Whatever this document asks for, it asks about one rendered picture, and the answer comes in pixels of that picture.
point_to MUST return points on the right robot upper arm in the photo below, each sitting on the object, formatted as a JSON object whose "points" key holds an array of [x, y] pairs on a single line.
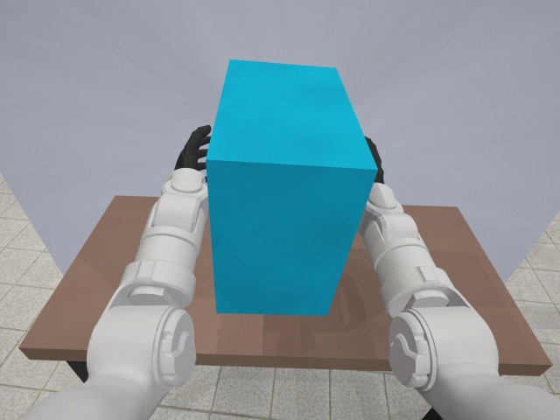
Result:
{"points": [[449, 356]]}

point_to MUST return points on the table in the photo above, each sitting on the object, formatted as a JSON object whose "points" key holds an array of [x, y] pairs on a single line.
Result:
{"points": [[353, 336]]}

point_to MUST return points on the robot right hand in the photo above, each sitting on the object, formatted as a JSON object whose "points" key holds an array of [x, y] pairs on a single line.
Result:
{"points": [[377, 159]]}

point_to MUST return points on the robot left hand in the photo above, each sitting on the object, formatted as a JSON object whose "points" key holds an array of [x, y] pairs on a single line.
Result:
{"points": [[188, 158]]}

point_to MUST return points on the left robot forearm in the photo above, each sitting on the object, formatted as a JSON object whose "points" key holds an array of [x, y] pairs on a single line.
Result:
{"points": [[162, 273]]}

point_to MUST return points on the carton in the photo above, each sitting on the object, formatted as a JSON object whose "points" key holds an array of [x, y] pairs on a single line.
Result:
{"points": [[289, 173]]}

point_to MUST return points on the right robot forearm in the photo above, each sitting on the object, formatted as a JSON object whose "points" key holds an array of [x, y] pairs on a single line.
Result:
{"points": [[409, 277]]}

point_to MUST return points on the left robot upper arm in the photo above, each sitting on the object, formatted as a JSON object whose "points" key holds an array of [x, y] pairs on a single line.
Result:
{"points": [[138, 353]]}

